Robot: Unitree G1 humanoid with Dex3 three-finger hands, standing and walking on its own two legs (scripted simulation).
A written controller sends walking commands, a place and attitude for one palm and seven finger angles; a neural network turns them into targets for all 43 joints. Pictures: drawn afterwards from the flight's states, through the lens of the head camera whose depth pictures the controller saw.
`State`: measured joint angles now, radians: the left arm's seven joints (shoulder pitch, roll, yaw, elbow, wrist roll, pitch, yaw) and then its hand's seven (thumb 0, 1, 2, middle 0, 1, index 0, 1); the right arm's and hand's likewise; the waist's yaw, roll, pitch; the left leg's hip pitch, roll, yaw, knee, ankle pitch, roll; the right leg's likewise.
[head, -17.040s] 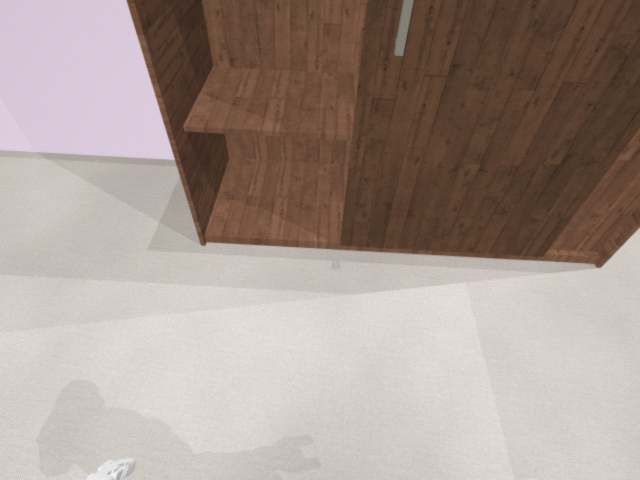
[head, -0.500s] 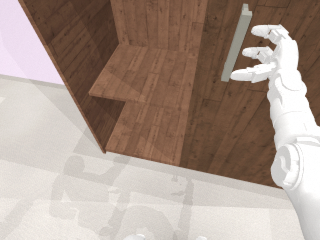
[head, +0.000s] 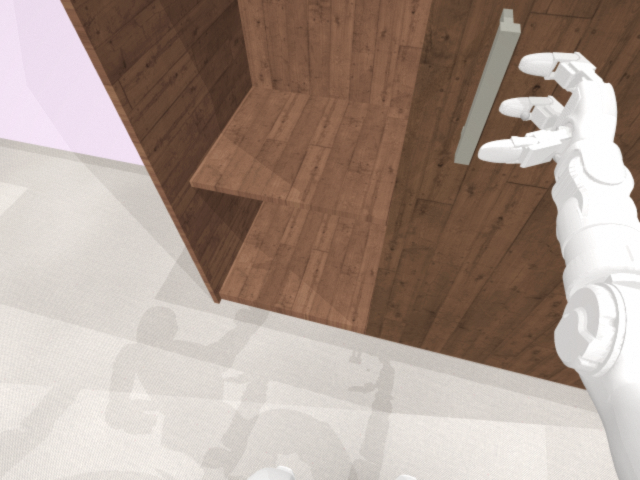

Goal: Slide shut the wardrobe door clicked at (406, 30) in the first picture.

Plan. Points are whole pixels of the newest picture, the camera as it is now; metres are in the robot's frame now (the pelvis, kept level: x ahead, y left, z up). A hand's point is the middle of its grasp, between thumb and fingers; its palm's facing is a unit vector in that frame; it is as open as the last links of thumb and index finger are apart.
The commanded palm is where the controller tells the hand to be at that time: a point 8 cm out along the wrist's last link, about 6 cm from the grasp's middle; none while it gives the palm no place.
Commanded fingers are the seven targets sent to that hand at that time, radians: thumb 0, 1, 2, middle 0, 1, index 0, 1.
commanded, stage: move the hooked fingers beside the handle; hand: right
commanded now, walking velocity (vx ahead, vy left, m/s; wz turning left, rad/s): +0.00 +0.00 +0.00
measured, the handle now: (482, 93) +0.56 -0.08 +0.19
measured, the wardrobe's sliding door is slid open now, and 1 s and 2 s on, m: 0.51 0.54 0.55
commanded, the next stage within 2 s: none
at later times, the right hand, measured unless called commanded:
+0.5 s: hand (534, 117) +0.52 -0.13 +0.19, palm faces -0.01 +1.00 +0.00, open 13.2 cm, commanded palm +0.50 -0.21 +0.17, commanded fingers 0.00 0.50 -0.30 0.30 1.20 0.30 1.20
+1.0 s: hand (548, 120) +0.52 -0.15 +0.19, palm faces +0.01 +1.00 +0.00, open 13.6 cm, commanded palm +0.49 -0.22 +0.17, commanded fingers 0.00 0.50 -0.30 0.30 1.20 0.30 1.20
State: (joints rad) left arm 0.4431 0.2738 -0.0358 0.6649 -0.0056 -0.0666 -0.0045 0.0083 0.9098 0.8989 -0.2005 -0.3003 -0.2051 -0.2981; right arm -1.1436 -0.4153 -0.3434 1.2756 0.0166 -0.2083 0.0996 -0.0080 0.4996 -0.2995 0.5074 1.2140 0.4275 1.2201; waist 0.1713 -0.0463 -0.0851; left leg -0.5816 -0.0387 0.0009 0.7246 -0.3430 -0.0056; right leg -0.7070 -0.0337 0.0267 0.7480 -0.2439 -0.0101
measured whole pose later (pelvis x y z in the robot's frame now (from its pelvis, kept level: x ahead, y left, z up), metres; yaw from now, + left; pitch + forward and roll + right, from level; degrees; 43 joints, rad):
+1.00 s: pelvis +0.01 +0.00 +0.00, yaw +1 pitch +10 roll +2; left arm 0.45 0.27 -0.03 0.65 -0.01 -0.04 0.01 0.01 0.91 0.90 -0.20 -0.30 -0.21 -0.30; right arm -1.03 -0.44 -0.37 1.18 0.04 -0.20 0.13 -0.01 0.50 -0.30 0.48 1.22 0.37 1.21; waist 0.15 -0.05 -0.09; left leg -0.53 -0.04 -0.03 0.70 -0.34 -0.01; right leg -0.65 -0.04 0.01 0.73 -0.26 -0.01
